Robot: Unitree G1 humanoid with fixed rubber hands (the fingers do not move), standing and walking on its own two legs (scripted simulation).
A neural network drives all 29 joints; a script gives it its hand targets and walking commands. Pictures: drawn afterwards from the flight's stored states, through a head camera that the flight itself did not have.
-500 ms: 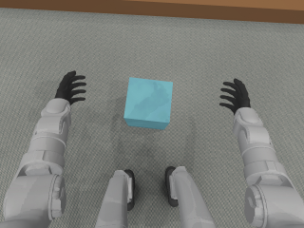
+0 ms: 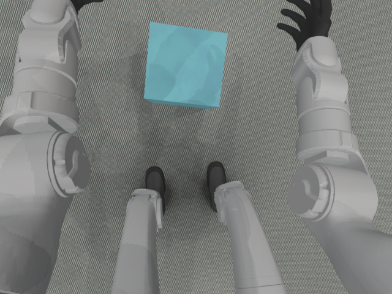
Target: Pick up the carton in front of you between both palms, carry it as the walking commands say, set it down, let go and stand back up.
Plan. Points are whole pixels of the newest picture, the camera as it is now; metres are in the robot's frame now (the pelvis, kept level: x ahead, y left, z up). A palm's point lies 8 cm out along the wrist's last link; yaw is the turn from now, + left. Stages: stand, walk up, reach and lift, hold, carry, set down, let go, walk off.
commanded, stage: reach and lift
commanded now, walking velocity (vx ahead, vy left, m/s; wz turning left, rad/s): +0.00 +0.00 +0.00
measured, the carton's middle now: (183, 73) +0.53 -0.02 -0.53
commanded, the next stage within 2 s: none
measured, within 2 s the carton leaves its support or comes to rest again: leaves its support in 1.68 s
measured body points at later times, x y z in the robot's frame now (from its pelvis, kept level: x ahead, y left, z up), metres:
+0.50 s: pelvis -0.04 +0.00 -0.21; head +0.34 +0.01 +0.04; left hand +0.56 +0.17 -0.37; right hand +0.51 -0.22 -0.37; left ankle +0.06 +0.11 -0.62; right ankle +0.06 -0.14 -0.62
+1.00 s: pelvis -0.04 +0.00 -0.29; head +0.35 +0.00 -0.07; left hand +0.57 +0.15 -0.47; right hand +0.53 -0.20 -0.47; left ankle +0.06 +0.11 -0.62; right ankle +0.06 -0.14 -0.62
